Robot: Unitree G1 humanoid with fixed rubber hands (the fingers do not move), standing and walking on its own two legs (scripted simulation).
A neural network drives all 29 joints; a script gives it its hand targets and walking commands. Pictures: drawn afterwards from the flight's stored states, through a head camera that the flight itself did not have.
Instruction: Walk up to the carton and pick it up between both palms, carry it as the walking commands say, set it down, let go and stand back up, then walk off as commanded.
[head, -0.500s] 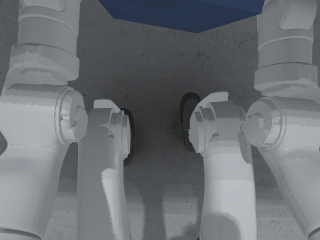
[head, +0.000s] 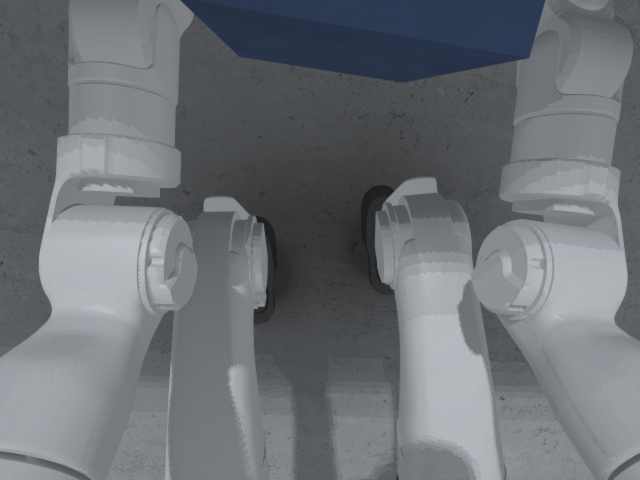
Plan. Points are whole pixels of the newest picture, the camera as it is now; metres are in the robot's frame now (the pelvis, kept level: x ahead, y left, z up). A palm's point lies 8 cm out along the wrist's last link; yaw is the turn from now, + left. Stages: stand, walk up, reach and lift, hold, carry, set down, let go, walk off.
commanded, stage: reach and lift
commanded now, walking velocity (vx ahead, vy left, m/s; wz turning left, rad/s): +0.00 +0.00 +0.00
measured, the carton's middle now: out of the picture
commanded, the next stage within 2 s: none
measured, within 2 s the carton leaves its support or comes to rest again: neither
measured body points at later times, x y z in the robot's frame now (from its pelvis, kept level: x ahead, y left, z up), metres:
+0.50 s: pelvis -0.02 +0.00 +0.04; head +0.32 -0.02 +0.32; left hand +0.55 +0.10 -0.06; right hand +0.51 -0.21 -0.07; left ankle +0.12 +0.11 -0.42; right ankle +0.15 -0.13 -0.42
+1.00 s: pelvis -0.02 -0.01 +0.10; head +0.30 -0.03 +0.40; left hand +0.54 +0.09 +0.01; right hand +0.49 -0.22 +0.01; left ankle +0.12 +0.11 -0.42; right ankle +0.15 -0.13 -0.42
